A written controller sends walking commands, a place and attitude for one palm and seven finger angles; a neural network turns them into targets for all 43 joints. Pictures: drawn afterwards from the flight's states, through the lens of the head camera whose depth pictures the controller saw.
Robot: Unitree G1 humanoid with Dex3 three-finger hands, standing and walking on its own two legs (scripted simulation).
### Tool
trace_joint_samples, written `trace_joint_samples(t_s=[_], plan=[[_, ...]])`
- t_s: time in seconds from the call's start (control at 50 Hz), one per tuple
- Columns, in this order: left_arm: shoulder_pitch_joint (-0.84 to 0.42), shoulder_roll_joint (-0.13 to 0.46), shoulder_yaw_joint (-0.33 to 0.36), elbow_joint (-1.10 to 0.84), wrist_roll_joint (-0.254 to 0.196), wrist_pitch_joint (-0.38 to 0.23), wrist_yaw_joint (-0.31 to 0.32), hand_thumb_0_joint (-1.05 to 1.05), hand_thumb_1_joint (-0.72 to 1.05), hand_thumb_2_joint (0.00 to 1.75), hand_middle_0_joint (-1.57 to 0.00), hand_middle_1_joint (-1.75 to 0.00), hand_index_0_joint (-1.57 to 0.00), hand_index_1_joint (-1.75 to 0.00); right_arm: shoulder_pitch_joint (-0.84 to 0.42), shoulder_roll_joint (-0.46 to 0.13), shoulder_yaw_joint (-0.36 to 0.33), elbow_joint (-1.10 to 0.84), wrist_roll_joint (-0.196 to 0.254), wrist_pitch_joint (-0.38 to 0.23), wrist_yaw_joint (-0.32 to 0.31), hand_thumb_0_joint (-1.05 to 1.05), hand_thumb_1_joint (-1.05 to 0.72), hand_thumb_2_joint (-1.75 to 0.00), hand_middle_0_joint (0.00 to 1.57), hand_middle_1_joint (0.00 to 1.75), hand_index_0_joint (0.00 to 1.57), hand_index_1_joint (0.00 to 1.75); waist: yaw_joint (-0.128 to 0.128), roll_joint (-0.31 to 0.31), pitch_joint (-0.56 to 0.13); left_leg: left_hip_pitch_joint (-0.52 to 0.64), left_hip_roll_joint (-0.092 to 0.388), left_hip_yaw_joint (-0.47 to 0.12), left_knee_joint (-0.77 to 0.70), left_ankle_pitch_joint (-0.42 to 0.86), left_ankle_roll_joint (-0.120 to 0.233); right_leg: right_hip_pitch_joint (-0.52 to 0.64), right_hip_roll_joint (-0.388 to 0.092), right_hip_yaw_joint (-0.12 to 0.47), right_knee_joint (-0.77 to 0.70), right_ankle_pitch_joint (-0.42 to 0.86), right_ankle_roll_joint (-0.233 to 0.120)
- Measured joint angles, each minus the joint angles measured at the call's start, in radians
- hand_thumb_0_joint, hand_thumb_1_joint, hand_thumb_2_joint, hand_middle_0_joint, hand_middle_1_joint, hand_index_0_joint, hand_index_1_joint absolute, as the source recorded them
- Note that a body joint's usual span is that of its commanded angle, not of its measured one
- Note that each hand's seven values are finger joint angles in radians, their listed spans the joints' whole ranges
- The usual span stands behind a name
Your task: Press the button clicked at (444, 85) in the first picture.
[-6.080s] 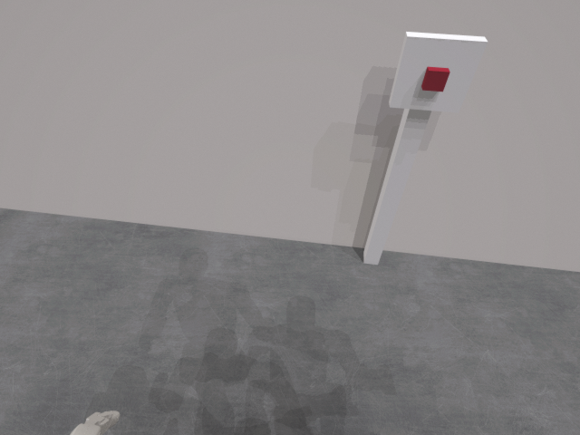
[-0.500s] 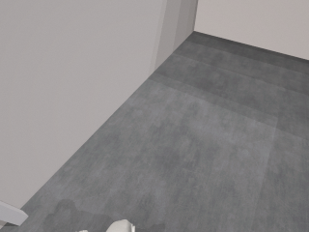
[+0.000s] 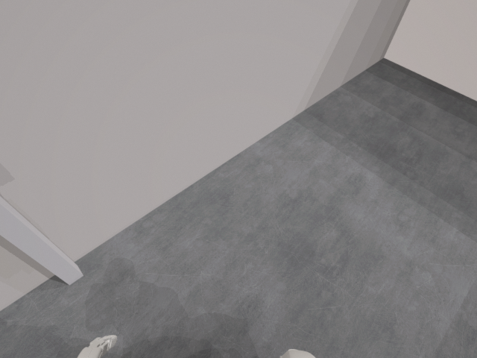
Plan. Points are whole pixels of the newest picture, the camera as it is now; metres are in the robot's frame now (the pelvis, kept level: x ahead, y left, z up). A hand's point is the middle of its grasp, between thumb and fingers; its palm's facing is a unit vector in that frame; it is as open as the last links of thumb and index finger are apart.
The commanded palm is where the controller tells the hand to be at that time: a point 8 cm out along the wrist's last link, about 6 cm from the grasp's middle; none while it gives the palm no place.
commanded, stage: turn to face it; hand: left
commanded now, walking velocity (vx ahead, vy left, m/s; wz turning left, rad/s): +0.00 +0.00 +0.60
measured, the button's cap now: out of the picture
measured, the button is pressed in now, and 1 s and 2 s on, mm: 0 0 0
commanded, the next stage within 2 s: take the last steps up to it in 1.20 s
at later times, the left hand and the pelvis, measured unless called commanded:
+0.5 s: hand out of the picture -0.02 +0.18 -0.16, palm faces +0.34 -0.91 -0.26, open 7.4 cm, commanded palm none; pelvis -0.01 -0.03 +0.00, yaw +20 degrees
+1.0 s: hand out of the picture -0.04 +0.25 -0.16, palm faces +0.55 -0.80 -0.23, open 7.4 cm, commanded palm none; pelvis -0.02 +0.02 +0.00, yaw +33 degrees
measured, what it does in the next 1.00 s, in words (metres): steps on the spot, turning left: right foot, then left foot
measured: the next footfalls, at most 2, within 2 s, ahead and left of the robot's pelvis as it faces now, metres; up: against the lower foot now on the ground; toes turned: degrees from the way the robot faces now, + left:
right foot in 0.14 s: +0.04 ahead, -0.14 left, +0.00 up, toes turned +3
left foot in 0.60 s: -0.01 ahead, +0.11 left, +0.00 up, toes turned +29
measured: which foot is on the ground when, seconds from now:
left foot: down 0.00-0.14, up 0.16-0.58, down 0.60-1.00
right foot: up 0.00-0.12, down 0.14-0.60, up 0.62-1.00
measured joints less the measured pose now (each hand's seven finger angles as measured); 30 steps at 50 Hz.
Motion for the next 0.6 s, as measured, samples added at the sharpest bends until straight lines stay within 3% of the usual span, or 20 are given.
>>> trace_joint_samples(t_s=[0.08,0.12,0.16,0.22,0.26,0.32,0.4,0.48,0.56,0.6], plan=[[-0.029,-0.025,-0.014,-0.024,-0.007,-0.011,0.002,0.00,0.90,0.90,-0.20,-0.29,-0.20,-0.30,0.020,-0.010,-0.012,0.009,-0.003,0.010,0.001,0.00,-0.90,-0.90,0.21,0.30,0.20,0.30,-0.020,0.023,-0.006,-0.022,-0.013,-0.046,0.028,-0.003,-0.021,0.077,0.035,-0.005,-0.181,0.007,-0.012],[-0.031,-0.035,-0.022,-0.039,-0.009,-0.025,0.002,0.00,0.90,0.90,-0.20,-0.29,-0.20,-0.30,0.032,-0.018,-0.020,0.012,0.001,0.015,0.001,0.00,-0.90,-0.90,0.21,0.30,0.20,0.30,-0.022,0.030,-0.014,-0.046,-0.025,-0.067,0.064,-0.016,-0.037,0.146,0.046,-0.015,-0.337,0.092,-0.020],[-0.027,-0.053,-0.033,-0.043,-0.001,-0.042,0.005,0.00,0.90,0.90,-0.20,-0.29,-0.20,-0.30,0.037,-0.035,-0.032,0.018,0.007,0.022,0.002,0.00,-0.90,-0.90,0.20,0.30,0.20,0.30,-0.020,0.056,-0.014,-0.089,-0.022,-0.075,0.175,-0.118,-0.057,0.169,0.054,-0.041,-0.376,0.122,-0.070],[-0.001,-0.073,-0.049,-0.043,0.002,-0.044,0.006,0.00,0.90,0.90,-0.20,-0.29,-0.20,-0.30,0.047,-0.054,-0.047,0.027,0.000,0.037,0.005,0.01,-0.91,-0.90,0.20,0.30,0.20,0.30,-0.024,0.060,-0.021,-0.179,-0.019,-0.025,0.474,-0.237,-0.081,0.198,0.028,-0.084,-0.378,0.105,-0.113],[0.020,-0.079,-0.051,-0.037,0.002,-0.041,0.008,0.00,0.90,0.90,-0.20,-0.29,-0.20,-0.30,0.049,-0.063,-0.052,0.032,-0.003,0.043,0.012,0.01,-0.91,-0.90,0.20,0.30,0.20,0.30,-0.024,0.053,-0.023,-0.215,0.005,0.009,0.612,-0.206,-0.097,0.226,0.012,-0.107,-0.407,0.112,-0.115],[0.043,-0.082,-0.052,-0.024,0.003,-0.042,0.009,0.00,0.90,0.90,-0.20,-0.29,-0.20,-0.30,0.047,-0.072,-0.053,0.034,-0.003,0.048,0.018,0.01,-0.91,-0.90,0.20,0.30,0.19,0.30,-0.025,0.042,-0.016,-0.235,0.048,0.030,0.693,-0.157,-0.117,0.255,-0.009,-0.146,-0.434,0.121,-0.113],[0.070,-0.077,-0.051,-0.010,0.007,-0.043,0.009,0.00,0.90,0.90,-0.20,-0.29,-0.20,-0.30,0.031,-0.077,-0.051,0.039,-0.002,0.059,0.021,0.00,-0.91,-0.90,0.20,0.30,0.19,0.30,-0.011,0.027,0.002,-0.217,0.087,0.043,0.642,-0.157,-0.133,0.273,-0.034,-0.198,-0.441,0.117,-0.107],[0.097,-0.057,-0.044,0.008,0.014,-0.038,0.007,0.00,0.90,0.90,-0.20,-0.29,-0.20,-0.30,-0.004,-0.072,-0.041,0.036,0.002,0.061,0.022,0.01,-0.91,-0.90,0.20,0.30,0.19,0.30,0.011,0.004,0.023,-0.162,0.104,0.081,0.482,-0.193,-0.131,0.270,-0.066,-0.243,-0.420,0.103,-0.091],[0.120,-0.022,-0.028,0.026,0.016,-0.028,0.003,0.00,0.90,0.90,-0.20,-0.29,-0.20,-0.30,-0.043,-0.062,-0.027,0.013,0.007,0.044,0.023,0.01,-0.91,-0.90,0.20,0.30,0.19,0.30,0.037,-0.023,0.037,-0.079,0.095,0.130,0.276,-0.184,-0.110,0.248,-0.104,-0.285,-0.357,0.070,-0.061],[0.137,0.000,-0.018,0.032,0.010,-0.021,0.001,0.00,0.90,0.90,-0.20,-0.29,-0.20,-0.30,-0.055,-0.059,-0.021,-0.006,0.006,0.025,0.025,0.01,-0.91,-0.90,0.20,0.30,0.19,0.30,0.043,-0.037,0.032,-0.025,0.080,0.146,0.146,-0.081,-0.083,0.217,-0.131,-0.298,-0.282,0.034,-0.040]])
